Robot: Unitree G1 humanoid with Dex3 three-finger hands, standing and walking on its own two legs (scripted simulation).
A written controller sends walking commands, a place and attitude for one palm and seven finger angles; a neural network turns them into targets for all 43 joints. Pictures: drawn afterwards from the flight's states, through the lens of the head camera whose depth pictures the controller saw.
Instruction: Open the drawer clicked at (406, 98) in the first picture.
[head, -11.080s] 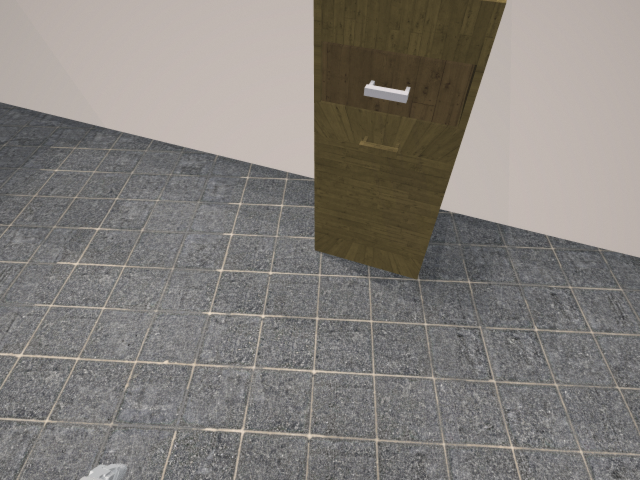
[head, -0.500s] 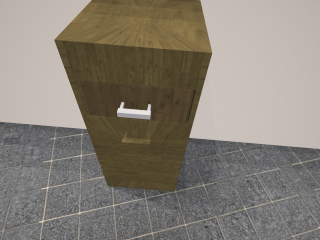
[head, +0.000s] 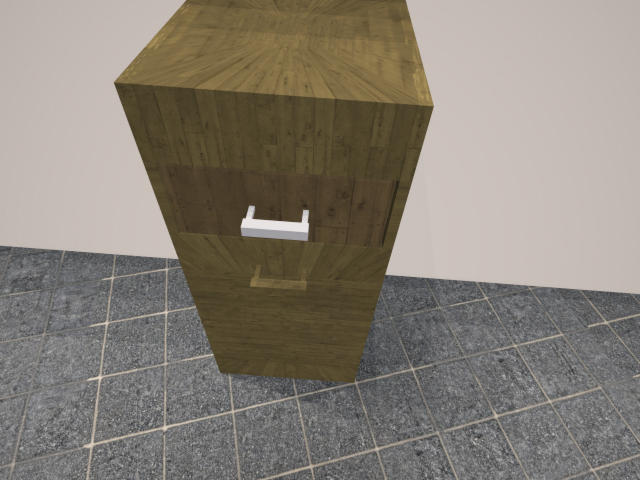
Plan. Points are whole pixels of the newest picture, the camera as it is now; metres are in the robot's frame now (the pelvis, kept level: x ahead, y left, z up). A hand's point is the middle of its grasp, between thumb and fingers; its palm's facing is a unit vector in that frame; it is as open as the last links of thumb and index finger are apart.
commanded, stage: look again from close up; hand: left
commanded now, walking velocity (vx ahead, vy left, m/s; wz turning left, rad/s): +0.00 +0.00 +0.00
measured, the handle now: (276, 221) +0.52 +0.11 -0.01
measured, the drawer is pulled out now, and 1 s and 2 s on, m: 0.00 0.00 0.00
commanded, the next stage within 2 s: shuffle to correct the standing spot in 0.16 s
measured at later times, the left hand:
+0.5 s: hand out of the picture -0.04 +0.15 -0.18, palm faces -0.01 -0.99 -0.12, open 16.2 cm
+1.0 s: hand out of the picture -0.04 +0.07 -0.18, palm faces -0.02 -0.99 -0.11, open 16.4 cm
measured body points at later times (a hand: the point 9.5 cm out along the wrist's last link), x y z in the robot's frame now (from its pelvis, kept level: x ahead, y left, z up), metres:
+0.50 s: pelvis +0.00 +0.00 +0.00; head +0.02 +0.01 +0.45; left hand -0.04 +0.20 -0.17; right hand -0.02 -0.21 -0.16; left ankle +0.01 +0.05 -0.74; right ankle -0.03 -0.13 -0.74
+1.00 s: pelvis +0.00 -0.08 +0.00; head +0.01 -0.06 +0.45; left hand -0.03 +0.12 -0.17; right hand -0.02 -0.29 -0.16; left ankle +0.02 +0.05 -0.74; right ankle -0.02 -0.18 -0.74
